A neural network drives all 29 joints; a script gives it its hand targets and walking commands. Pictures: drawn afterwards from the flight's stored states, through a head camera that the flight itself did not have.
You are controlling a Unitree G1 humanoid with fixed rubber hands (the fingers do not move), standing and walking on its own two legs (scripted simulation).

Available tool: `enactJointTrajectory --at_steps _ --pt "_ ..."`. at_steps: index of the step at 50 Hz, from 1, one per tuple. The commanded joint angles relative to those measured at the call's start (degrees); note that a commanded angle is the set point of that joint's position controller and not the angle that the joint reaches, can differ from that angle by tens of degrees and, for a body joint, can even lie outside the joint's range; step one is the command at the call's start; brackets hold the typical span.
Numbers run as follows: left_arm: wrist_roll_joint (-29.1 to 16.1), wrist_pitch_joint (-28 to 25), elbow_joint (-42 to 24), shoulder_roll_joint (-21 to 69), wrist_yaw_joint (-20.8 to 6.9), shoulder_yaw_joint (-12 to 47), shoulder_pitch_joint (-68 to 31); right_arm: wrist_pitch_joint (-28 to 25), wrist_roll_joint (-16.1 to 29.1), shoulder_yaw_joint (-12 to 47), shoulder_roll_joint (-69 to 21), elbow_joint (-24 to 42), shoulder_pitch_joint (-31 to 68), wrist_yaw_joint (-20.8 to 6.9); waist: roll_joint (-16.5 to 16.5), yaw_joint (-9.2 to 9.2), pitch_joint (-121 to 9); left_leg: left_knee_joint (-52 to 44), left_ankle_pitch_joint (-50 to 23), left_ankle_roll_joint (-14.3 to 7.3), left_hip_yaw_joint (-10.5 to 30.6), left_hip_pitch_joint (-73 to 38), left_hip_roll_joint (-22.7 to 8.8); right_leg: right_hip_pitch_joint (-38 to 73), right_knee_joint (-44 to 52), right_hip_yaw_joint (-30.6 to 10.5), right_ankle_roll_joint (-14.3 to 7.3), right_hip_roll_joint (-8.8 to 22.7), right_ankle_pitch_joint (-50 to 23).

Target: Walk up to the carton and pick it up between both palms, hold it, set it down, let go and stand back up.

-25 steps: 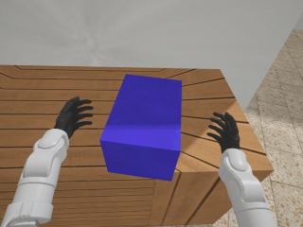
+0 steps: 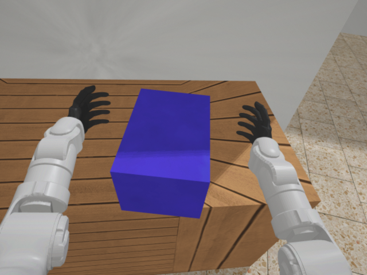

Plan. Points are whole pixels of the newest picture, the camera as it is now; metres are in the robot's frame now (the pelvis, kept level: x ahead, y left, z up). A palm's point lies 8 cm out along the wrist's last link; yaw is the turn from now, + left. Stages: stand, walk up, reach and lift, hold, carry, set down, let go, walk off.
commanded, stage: reach and lift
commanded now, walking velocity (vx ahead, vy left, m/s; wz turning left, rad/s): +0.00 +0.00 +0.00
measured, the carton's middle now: (168, 149) +0.45 +0.02 +0.00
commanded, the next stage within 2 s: none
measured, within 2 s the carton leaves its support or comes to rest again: neither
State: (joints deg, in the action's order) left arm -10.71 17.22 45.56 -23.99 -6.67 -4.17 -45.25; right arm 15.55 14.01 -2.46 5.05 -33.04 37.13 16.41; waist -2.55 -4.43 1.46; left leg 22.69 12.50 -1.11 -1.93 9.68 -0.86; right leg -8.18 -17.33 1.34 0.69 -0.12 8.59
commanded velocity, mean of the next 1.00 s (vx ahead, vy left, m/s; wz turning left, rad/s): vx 0.00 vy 0.00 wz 0.00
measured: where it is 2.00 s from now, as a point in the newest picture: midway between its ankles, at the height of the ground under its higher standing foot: outside the picture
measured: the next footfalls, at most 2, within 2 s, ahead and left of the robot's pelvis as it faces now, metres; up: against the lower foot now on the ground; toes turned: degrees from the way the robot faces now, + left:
none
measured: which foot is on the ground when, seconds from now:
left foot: down 0.00-1.00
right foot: down 0.00-1.00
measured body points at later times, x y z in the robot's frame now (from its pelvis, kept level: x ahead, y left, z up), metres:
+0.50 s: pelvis +0.01 -0.01 +0.00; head +0.03 +0.02 +0.45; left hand +0.47 +0.19 +0.12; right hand +0.42 -0.18 +0.11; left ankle +0.00 +0.10 -0.75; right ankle +0.01 -0.13 -0.75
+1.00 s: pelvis -0.01 +0.00 -0.02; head +0.03 +0.04 +0.43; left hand +0.45 +0.18 +0.07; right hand +0.41 -0.16 +0.06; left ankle +0.00 +0.10 -0.75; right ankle +0.01 -0.13 -0.75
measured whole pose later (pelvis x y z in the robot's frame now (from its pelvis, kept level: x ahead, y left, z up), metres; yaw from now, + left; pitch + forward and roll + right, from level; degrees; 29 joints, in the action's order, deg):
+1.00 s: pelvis -0.01 +0.00 -0.02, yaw +1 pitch +14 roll -2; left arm -10.2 -13.0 87.0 -18.5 -2.7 2.7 -60.1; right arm -10.9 10.7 -6.4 1.7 -73.2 51.8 13.8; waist -1.5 -7.4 -9.9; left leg 33.3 14.2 -0.7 0.5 32.9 -1.3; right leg -30.0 -26.6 3.5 0.3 -0.4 10.3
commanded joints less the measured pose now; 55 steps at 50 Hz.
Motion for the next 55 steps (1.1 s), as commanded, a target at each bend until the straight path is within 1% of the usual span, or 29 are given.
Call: enactJointTrajectory --at_steps 1,4,7,12,15,17,21,23,26,29,32,36,39,41,43,45,47,49,55 --pt "-0.08 -3.21 -6.86 -7.84 0.52 -0.93 -24.73 -3.21 0.89 -1.09 5.96 5.88 19.96 0.02 8.12 -0.76 -24.95 -0.63 -17.28 2.49 -0.28 -5.49 0.45 8.47 -1.47 0.91 -1.23 -2.0 -15.03" --pt "0.31 -3.87 -5.1 -7.75 0.64 -0.93 -26.13 -4.17 1.14 -1.18 6.73 3.69 21.61 -0.14 8.76 -1.25 -26.83 0.84 -20.74 3.19 0.01 -7.39 0.49 7.31 -1.52 1.21 -1.16 -2.27 -17.13" --pt "0.51 -4.73 -3.0 -7.48 0.78 -0.68 -27.91 -5.1 0.88 -1.41 7.1 1.3 23.74 -0.31 8.61 -1.74 -27.52 1.37 -22.37 3.44 0.15 -7.81 0.67 6.86 -1.63 1.52 -0.93 -2.35 -19.18" --pt "0.55 -6.63 2.71 -7.38 0.95 -0.34 -30.6 -6.38 0.98 -0.69 6.89 -2.79 27.27 -0.71 6.72 -1.68 -27.64 1.26 -21.84 2.79 0.23 -5.87 0.89 7.14 -2.15 1.43 -0.33 -2.2 -21.13" --pt "0.96 -8.55 5.64 -6.72 1.08 0.01 -31.47 -7.75 0.89 -0.1 6.26 -5.42 27.95 -0.85 6.58 -1.78 -28.87 1.52 -22.35 2.68 0.2 -5.42 1.06 7.29 -2.5 1.37 -0.12 -1.99 -22.86" --pt "1.18 -9.93 8.5 -6.23 0.94 0.1 -31.1 -8.78 0.71 0.42 5.6 -7.29 27.88 -0.83 5.71 -2.03 -29.11 1.59 -22.39 2.39 0.21 -4.47 1.22 7.69 -2.83 1.24 0.19 -1.87 -24.31" --pt "3.04 -12.93 13.08 -4.73 0.38 -0.25 -28.68 -11.48 0.37 1.64 4.11 -12.01 25.28 -0.59 5.64 -2.21 -28.14 1.85 -22.8 2.25 0.31 -3.19 1.4 7.66 -3.35 1.13 0.48 -1.6 -26.19" --pt "3.58 -14.77 14.21 -4.14 0.28 -0.44 -27.92 -13.4 0.06 1.77 3.44 -12.85 24.43 -0.5 5.65 -2.03 -27.98 2.18 -22.67 2.28 0.19 -2.66 1.42 6.75 -3.5 1.21 0.35 -1.59 -25.66" --pt "3.75 -18.1 16.1 -3.21 0.6 -0.03 -28.73 -16.63 -1.18 0.77 2.48 -14.42 24.28 -0.49 6.37 -2.3 -28.73 3.02 -21.64 2.59 0.26 -1.58 1.34 3.78 -3.93 1.67 0.1 -1.57 -23.15" --pt "3.42 -21.94 17.01 -2.8 1.49 0.29 -31.03 -20.02 -2.97 -0.93 2.04 -15.15 25.49 -0.87 7.59 -2.2 -31.58 4.59 -21.28 3.24 0.27 -0.76 1.06 -0.2 -4.74 2.21 -0.43 -1.59 -20.12" --pt "2.45 -25.55 19.01 -2.66 2.47 1.0 -33.8 -22.6 -4.89 -2.67 1.5 -15.87 27.66 -1.41 7.86 -2.34 -36.14 5.98 -19.41 3.41 0.47 1.41 0.85 -3.22 -6.2 2.32 -0.57 -1.24 -18.12" --pt "1.06 -29.61 22.75 -2.46 3.93 2.66 -37.73 -25.11 -6.74 -4.77 1.22 -19.13 30.83 -2.16 9.26 -2.61 -41.62 7.74 -17.15 3.89 1.03 4.83 0.5 -6.72 -8.78 2.39 -0.86 -0.88 -16.39" --pt "0.31 -31.21 27.82 -1.66 4.25 4.21 -38.21 -26.21 -6.5 -4.97 1.74 -23.75 31.82 -2.52 9.72 -3.0 -42.4 8.91 -16.57 4.19 1.51 5.8 0.24 -9.42 -9.65 2.49 -1.1 -0.75 -14.96" --pt "0.63 -31.46 31.46 -0.96 4.15 4.77 -37.33 -26.69 -5.89 -4.67 2.18 -28.36 31.28 -2.55 9.83 -3.27 -40.51 9.31 -16.91 4.39 1.82 5.79 0.07 -10.84 -9.78 2.74 -1.25 -0.83 -14.49" --pt "0.95 -31.47 34.03 -0.36 3.96 5.34 -36.82 -27.27 -4.79 -4.21 2.78 -31.96 31.19 -2.57 10.15 -3.24 -38.44 9.59 -17.8 4.74 2.06 5.01 -0.11 -12.69 -9.49 3.13 -1.44 -1.14 -13.57" --pt "1.04 -31.6 34.76 0.37 3.89 6.05 -36.56 -28.07 -3.59 -4.11 3.36 -33.7 31.16 -2.52 10.95 -3.23 -37.43 9.84 -19.25 5.27 2.19 3.73 -0.21 -14.27 -9.0 3.47 -1.57 -1.43 -12.98" --pt "0.51 -31.85 35.09 1.09 3.97 6.87 -37.12 -28.59 -2.98 -4.06 3.54 -34.08 31.94 -2.56 10.96 -3.43 -36.69 9.98 -19.26 5.56 2.25 3.33 -0.18 -15.85 -8.51 3.68 -1.6 -1.58 -11.52" --pt "-0.34 -32.31 34.73 1.16 4.17 7.48 -38.23 -28.68 -3.07 -4.38 3.32 -33.09 33.12 -2.64 10.41 -3.48 -36.64 9.74 -17.18 5.33 2.23 4.5 -0.13 -17.03 -8.44 3.7 -1.54 -1.44 -9.18" --pt "-2.63 -33.53 35.05 1.87 4.72 8.7 -42.25 -27.38 -5.45 -5.69 0.48 -28.86 37.57 -3.11 7.46 -3.35 -38.98 8.76 -9.09 3.35 1.9 10.53 0.19 -17.14 -9.76 3.02 -1.01 -0.2 -3.93"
